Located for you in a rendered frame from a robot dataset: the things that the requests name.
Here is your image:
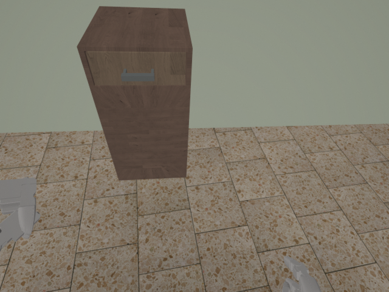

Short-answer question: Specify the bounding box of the handle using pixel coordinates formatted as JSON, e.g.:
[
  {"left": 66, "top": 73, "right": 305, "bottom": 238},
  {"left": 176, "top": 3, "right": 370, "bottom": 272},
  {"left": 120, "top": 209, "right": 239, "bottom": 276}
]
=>
[{"left": 121, "top": 69, "right": 154, "bottom": 82}]

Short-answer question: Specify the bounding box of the drawer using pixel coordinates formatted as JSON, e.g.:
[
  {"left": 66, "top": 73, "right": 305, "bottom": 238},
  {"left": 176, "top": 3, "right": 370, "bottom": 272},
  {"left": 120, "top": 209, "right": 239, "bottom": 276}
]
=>
[{"left": 86, "top": 51, "right": 186, "bottom": 85}]

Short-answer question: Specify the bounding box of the robot left hand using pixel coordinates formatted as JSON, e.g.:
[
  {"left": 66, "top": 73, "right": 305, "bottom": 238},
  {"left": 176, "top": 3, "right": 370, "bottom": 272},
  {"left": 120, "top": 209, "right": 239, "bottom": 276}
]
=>
[{"left": 0, "top": 177, "right": 40, "bottom": 251}]

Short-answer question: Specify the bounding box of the robot right hand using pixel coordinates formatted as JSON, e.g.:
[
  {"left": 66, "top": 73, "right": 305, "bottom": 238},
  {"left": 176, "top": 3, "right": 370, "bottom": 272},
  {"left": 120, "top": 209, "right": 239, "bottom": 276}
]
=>
[{"left": 282, "top": 256, "right": 322, "bottom": 292}]

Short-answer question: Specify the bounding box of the cabinet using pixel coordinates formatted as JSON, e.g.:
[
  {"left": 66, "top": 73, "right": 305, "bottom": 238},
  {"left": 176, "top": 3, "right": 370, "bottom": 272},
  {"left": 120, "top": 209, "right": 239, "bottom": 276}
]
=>
[{"left": 77, "top": 6, "right": 193, "bottom": 181}]

